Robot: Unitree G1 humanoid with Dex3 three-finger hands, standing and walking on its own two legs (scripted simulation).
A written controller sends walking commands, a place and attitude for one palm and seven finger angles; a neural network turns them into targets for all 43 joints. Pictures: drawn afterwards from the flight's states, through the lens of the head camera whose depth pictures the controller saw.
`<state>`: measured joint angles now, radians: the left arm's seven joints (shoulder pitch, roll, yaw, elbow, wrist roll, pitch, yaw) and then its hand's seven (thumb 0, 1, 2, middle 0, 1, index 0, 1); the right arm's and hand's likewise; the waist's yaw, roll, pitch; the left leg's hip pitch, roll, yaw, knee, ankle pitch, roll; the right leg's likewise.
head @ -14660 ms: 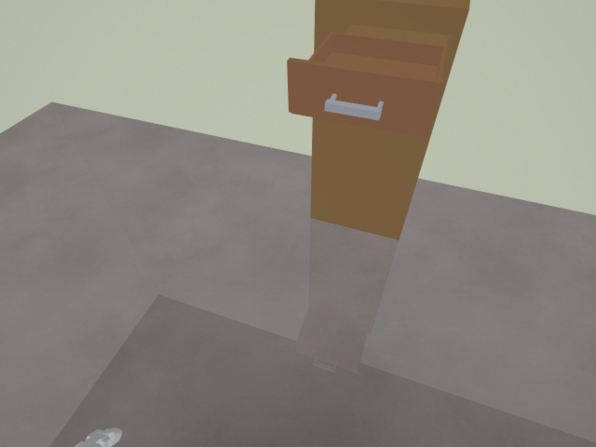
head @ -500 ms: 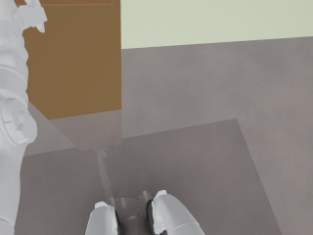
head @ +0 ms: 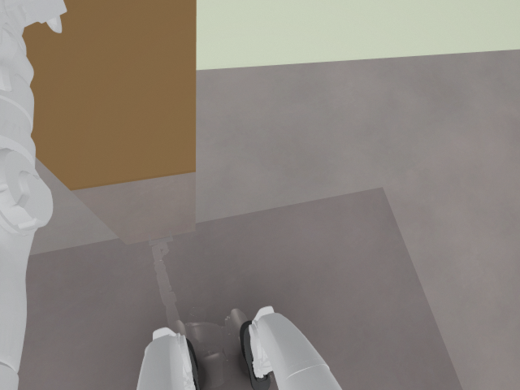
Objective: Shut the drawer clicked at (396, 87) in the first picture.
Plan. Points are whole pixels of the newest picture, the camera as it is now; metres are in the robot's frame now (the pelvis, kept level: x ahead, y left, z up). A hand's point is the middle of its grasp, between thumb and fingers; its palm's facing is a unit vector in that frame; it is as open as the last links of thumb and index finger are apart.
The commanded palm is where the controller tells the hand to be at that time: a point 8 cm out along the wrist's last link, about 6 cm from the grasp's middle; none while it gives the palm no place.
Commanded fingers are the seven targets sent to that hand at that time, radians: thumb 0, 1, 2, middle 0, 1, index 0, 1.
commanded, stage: pull the fist back off the drawer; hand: left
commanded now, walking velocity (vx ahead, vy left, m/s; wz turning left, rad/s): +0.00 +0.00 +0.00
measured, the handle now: out of the picture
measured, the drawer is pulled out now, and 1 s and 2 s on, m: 0.00 0.00 0.00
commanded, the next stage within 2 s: draw the hand back to the body in 0.34 s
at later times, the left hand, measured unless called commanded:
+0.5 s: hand out of the picture +0.61 +0.12 +0.12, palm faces +0.06 -1.00 -0.02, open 3.2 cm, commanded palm +0.56 +0.17 +0.12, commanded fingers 0.00 0.90 0.90 -1.40 -1.60 -1.40 -1.60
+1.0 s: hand out of the picture +0.42 +0.17 +0.18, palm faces +0.07 -0.99 -0.10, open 3.3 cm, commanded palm +0.39 +0.22 +0.19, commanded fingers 0.00 0.90 0.90 -1.40 -1.60 -1.40 -1.60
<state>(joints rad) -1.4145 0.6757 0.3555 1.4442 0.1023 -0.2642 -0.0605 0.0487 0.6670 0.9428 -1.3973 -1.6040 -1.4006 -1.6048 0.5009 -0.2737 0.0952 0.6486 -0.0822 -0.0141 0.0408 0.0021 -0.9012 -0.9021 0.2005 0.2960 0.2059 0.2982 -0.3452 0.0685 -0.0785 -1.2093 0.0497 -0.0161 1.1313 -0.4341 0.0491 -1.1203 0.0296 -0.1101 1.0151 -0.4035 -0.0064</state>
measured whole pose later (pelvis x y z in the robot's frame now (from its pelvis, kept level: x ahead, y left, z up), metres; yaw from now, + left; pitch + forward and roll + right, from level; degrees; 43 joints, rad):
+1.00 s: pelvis +0.07 -0.02 +0.07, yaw +1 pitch +8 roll -1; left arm -0.25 0.29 0.21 0.38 -0.17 -0.15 -0.14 0.01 0.90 0.90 -1.40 -1.60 -1.40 -1.60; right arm 0.23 -0.28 0.01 0.54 0.06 0.03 -0.01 0.01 -0.90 -0.90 0.20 0.30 0.20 0.30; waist -0.02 0.05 -0.10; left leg -0.44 0.01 0.00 0.71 -0.40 0.00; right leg -0.41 0.03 -0.03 0.68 -0.40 -0.03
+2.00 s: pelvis +0.04 -0.01 +0.10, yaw +1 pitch -5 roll -1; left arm 0.52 0.32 0.28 -0.45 -0.05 -0.11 0.11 0.01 0.89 0.90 -1.40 -1.60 -1.41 -1.60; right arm 0.19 -0.22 0.04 0.62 0.00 -0.09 -0.08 0.01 -0.90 -0.90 0.20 0.30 0.21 0.30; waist 0.05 0.07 0.02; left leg -0.11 0.00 0.00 0.43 -0.24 0.02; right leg -0.06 0.02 -0.03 0.36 -0.22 -0.01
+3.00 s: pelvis -0.09 +0.00 +0.08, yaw +5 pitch +5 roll -4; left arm 0.64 0.45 0.45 -0.61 -0.02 -0.30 0.15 0.01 0.89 0.90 -1.40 -1.60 -1.41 -1.60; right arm 0.26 -0.18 -0.01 0.60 -0.01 -0.08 -0.06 0.01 -0.90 -0.90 0.20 0.30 0.21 0.30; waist -0.03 0.02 -0.05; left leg -0.54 0.03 -0.01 0.47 -0.03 0.05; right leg -0.19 0.08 0.00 0.65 -0.43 0.00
